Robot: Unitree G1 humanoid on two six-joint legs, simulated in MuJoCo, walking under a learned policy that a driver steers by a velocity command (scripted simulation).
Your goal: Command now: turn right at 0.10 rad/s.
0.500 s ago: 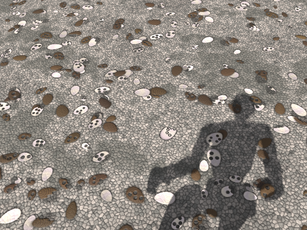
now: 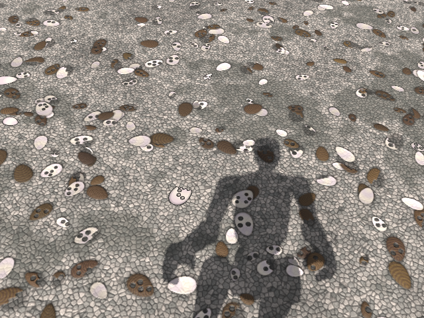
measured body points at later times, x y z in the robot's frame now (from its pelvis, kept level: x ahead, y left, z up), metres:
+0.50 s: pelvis +0.10 -0.02 +0.01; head +0.11 -0.04 +0.46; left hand +0.04 +0.24 -0.12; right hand +0.23 -0.28 -0.12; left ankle +0.13 +0.11 -0.67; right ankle +0.03 -0.10 -0.74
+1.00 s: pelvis +0.38 +0.03 +0.00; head +0.40 +0.04 +0.45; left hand +0.46 +0.28 -0.14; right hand +0.37 -0.23 -0.13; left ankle +0.37 +0.08 -0.74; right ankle +0.41 -0.12 -0.66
